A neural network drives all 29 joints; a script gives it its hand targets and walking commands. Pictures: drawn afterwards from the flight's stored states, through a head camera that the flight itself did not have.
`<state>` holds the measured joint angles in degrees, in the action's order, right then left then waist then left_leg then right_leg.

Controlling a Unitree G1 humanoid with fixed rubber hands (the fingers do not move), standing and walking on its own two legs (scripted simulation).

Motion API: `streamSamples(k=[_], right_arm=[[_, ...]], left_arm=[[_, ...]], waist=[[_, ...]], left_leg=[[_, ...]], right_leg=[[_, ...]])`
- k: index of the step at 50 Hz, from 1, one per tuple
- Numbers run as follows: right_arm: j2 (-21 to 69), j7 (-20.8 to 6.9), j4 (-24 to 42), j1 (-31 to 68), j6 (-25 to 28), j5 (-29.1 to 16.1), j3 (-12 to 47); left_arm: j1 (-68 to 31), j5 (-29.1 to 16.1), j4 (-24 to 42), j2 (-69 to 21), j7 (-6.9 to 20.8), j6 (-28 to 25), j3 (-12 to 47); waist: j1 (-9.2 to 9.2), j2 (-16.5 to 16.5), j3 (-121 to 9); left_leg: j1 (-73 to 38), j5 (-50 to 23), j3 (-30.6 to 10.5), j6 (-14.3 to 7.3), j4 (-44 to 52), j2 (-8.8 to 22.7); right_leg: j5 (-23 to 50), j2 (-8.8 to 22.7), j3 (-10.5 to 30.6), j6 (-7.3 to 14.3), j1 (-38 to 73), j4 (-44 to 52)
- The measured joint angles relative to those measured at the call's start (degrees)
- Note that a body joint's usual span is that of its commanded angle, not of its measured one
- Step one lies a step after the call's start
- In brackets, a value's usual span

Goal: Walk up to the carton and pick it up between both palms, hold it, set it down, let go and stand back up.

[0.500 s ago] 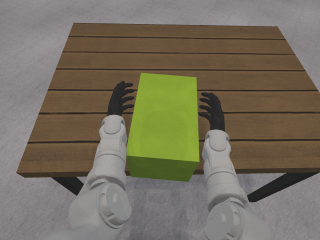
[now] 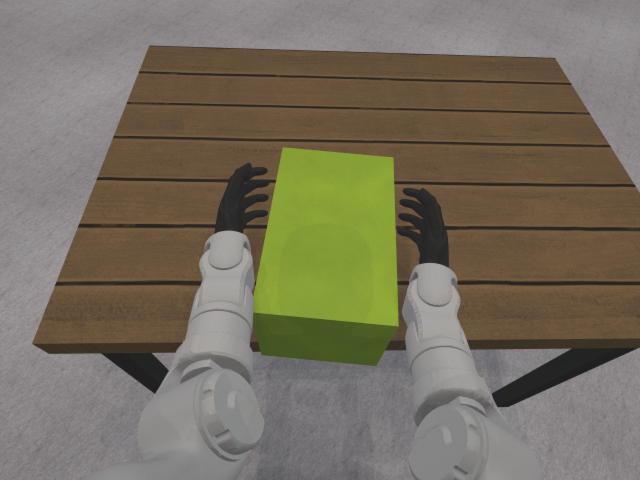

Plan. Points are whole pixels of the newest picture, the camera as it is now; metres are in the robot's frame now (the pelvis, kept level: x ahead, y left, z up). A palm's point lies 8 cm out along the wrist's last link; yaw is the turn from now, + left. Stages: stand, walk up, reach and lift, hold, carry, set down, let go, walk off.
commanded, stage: reach and lift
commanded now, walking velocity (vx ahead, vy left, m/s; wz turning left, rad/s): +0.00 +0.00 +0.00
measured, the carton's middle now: (328, 254) +0.43 +0.05 -0.02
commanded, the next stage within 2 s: none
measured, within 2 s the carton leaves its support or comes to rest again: leaves its support in 1.48 s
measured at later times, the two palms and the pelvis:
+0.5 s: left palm (233, 226) +0.40 +0.17 +0.05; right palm (430, 254) +0.40 -0.08 +0.05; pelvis +0.00 +0.00 +0.00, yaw +0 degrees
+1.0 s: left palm (228, 230) +0.40 +0.18 +0.05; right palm (426, 257) +0.40 -0.07 +0.04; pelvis +0.00 +0.00 +0.00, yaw +1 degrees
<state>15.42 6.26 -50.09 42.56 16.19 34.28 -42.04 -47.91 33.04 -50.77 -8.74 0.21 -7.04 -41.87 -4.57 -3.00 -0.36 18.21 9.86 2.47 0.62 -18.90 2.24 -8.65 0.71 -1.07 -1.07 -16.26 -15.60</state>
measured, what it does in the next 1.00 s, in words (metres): stands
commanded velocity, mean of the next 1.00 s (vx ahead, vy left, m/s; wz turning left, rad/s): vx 0.00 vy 0.00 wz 0.00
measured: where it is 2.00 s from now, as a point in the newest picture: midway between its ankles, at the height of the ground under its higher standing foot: outside the picture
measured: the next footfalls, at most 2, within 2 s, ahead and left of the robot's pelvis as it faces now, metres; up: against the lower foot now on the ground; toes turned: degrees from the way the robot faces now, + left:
none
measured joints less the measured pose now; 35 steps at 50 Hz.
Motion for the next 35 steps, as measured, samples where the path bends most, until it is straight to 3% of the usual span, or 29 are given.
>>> streamSamples(k=[28,35], right_arm=[[-0.89,1.35,-2.41,-0.03,1.56,-1.51,1.50],[-1.38,0.88,-2.55,-0.08,2.16,-2.34,1.85]], left_arm=[[0.16,-1.24,-1.18,0.97,-0.35,-0.36,1.27],[0.00,-0.67,-0.27,0.22,0.57,0.02,-0.07]], waist=[[0.27,0.08,-0.37],[-1.09,0.12,0.38]], left_leg=[[0.06,-0.32,-0.17,0.16,0.46,0.19],[-0.51,-0.08,0.52,-0.10,0.26,0.18]], right_leg=[[0.33,-0.16,-0.51,0.27,0.24,0.73],[-0.13,-0.09,0.07,0.13,0.22,-0.24]])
